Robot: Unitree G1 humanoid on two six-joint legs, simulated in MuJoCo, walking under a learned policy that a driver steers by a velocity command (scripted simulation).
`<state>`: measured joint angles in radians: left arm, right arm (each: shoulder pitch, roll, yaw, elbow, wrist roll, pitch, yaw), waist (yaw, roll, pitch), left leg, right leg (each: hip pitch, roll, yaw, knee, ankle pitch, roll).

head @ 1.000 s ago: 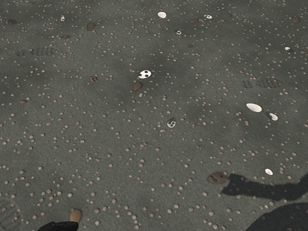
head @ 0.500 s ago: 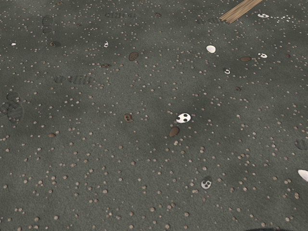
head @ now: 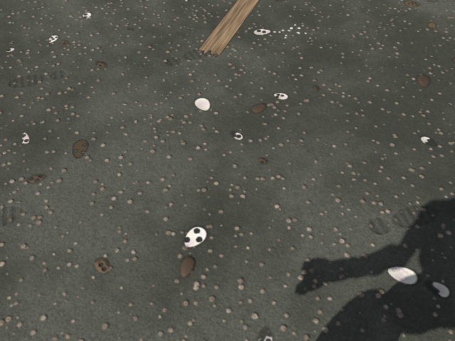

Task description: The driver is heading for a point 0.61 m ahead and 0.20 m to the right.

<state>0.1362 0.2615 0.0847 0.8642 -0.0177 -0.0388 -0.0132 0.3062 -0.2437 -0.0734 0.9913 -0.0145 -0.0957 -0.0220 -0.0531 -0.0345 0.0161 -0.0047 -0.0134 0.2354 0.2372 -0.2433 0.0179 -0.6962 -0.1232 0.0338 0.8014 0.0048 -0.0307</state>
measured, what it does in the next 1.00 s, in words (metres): walks ahead, turning right: right foot, then left foot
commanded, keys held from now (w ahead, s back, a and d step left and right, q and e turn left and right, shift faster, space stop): e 0.84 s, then no key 0.04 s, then w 0.12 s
